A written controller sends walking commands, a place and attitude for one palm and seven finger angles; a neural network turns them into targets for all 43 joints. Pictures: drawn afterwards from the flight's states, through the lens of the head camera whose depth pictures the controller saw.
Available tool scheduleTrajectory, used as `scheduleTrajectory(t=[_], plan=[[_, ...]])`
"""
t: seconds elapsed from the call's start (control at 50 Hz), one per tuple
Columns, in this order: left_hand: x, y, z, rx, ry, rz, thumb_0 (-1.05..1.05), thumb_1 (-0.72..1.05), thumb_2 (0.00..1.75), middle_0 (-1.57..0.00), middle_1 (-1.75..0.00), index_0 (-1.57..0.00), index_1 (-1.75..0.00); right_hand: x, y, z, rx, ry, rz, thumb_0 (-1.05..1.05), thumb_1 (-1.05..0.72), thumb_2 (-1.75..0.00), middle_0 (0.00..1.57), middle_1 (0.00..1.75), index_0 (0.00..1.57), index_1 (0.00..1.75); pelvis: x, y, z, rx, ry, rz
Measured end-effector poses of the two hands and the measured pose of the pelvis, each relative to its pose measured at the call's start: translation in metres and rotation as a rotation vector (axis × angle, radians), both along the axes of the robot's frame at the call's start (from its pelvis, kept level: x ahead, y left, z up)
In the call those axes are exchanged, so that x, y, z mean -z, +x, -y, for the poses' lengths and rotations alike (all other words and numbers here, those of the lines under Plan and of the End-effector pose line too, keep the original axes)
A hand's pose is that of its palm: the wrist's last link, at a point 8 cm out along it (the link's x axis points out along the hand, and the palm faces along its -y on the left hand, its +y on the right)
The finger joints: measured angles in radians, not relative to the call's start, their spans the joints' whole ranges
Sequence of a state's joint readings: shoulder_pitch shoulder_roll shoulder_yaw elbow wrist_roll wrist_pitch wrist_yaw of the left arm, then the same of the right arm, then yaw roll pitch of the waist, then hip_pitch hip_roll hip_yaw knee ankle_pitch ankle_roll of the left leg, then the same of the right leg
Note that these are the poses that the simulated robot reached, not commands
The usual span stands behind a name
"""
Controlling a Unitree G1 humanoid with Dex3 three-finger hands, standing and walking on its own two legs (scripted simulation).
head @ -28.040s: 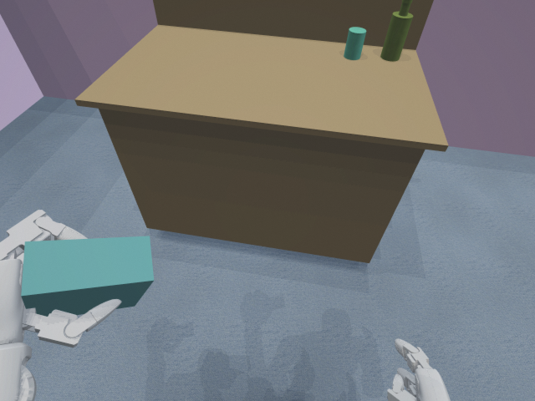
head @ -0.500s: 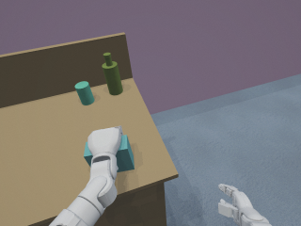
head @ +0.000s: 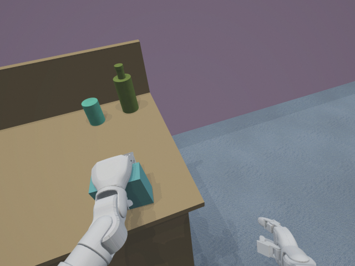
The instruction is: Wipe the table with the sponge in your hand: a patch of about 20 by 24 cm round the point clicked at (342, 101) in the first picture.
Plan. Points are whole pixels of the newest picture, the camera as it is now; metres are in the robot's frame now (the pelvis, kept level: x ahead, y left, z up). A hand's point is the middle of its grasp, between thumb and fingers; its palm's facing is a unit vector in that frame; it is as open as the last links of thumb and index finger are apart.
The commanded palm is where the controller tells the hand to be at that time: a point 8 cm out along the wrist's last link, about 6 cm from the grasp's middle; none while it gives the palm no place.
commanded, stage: slide back across to the middle lane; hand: left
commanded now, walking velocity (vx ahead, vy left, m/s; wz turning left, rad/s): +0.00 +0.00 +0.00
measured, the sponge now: (126, 193) +0.29 +0.17 +0.01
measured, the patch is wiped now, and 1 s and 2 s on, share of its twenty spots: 1.00 1.00 1.00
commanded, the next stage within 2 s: wipe forward along the middle lane in 0.38 s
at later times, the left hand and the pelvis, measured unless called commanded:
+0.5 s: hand (96, 194) +0.26 +0.22 +0.06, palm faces +0.02 -0.14 -0.99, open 9.6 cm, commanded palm +0.23 +0.23 +0.11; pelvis +0.00 +0.00 +0.00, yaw -1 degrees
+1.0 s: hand (93, 185) +0.29 +0.25 +0.05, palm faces -0.06 -0.07 -1.00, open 9.6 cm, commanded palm +0.28 +0.26 +0.09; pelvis -0.02 +0.00 +0.00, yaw +2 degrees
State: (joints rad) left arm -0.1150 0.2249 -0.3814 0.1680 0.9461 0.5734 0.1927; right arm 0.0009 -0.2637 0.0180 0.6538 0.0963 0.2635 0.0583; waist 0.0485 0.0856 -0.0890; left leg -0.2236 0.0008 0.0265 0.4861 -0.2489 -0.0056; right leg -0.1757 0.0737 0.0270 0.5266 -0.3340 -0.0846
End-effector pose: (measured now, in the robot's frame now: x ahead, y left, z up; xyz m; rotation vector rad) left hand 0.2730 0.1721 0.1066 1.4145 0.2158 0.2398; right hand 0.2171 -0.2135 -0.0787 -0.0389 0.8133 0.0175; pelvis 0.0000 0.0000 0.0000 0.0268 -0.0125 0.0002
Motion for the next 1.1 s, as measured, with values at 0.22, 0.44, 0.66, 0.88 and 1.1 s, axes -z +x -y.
scheduleTrajectory(t=[0.22, 0.44, 0.66, 0.88, 1.1], plan=[[-0.006, -0.012, -0.016, -0.013, -0.038, 0.001, 0.0, -0.46, 1.08, -0.73, -1.44, -0.77, -1.39, -0.004, -0.001, 0.008, 0.021, -0.035, 0.027, 0.01, -0.91, -0.9, 0.19, 0.3, 0.2, 0.3, -0.001, -0.001, 0.002, 0.011, 0.0, 0.014], [-0.005, -0.029, -0.042, -0.063, -0.019, -0.016, -0.01, -0.46, 1.08, -0.74, -1.43, -0.77, -1.39, -0.008, 0.003, 0.009, 0.022, -0.056, 0.058, 0.01, -0.91, -0.9, 0.2, 0.3, 0.2, 0.3, -0.002, -0.002, 0.003, 0.014, -0.002, 0.02], [0.001, -0.029, -0.054, -0.083, 0.011, -0.07, -0.01, -0.47, 1.09, -0.75, -1.42, -0.78, -1.38, -0.003, 0.002, 0.004, 0.007, -0.08, 0.046, 0.01, -0.91, -0.9, 0.2, 0.3, 0.2, 0.3, -0.002, -0.006, 0.0, -0.008, -0.006, 0.01], [0.001, -0.009, -0.066, -0.081, 0.052, -0.082, -0.03, -0.51, 1.11, -0.78, -1.4, -0.81, -1.34, 0.01, -0.019, 0.003, 0.011, -0.1, -0.011, 0.01, -0.91, -0.9, 0.2, 0.3, 0.2, 0.3, -0.001, -0.013, 0.0, -0.023, -0.009, -0.011], [0.004, 0.011, -0.073, -0.065, 0.079, -0.115, -0.01, -0.52, 1.12, -0.78, -1.39, -0.82, -1.33, 0.026, -0.053, 0.019, 0.048, -0.132, -0.098, 0.01, -0.91, -0.9, 0.2, 0.3, 0.2, 0.3, 0.001, -0.02, 0.001, -0.033, -0.014, -0.042]])
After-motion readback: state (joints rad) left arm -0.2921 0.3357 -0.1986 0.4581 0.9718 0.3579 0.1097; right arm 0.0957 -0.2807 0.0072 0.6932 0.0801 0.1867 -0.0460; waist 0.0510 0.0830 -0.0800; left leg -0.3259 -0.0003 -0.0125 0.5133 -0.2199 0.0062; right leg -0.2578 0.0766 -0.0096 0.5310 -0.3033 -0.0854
